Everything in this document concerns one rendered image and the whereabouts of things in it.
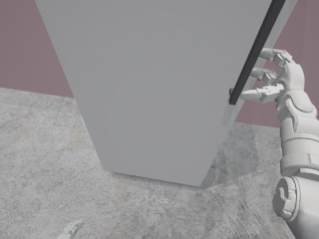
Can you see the right robot upper arm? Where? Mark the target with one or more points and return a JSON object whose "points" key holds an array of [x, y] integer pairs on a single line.
{"points": [[296, 200]]}

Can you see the right robot forearm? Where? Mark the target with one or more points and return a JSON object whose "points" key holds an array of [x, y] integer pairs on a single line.
{"points": [[299, 135]]}

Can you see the fridge door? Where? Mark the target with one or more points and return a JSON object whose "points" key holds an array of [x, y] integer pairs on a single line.
{"points": [[151, 78]]}

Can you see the left robot hand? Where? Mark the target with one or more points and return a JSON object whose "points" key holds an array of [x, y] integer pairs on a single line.
{"points": [[71, 229]]}

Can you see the right robot hand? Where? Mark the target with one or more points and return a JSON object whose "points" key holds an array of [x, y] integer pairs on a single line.
{"points": [[290, 77]]}

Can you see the handle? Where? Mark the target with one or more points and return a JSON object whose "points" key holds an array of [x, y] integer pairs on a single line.
{"points": [[263, 33]]}

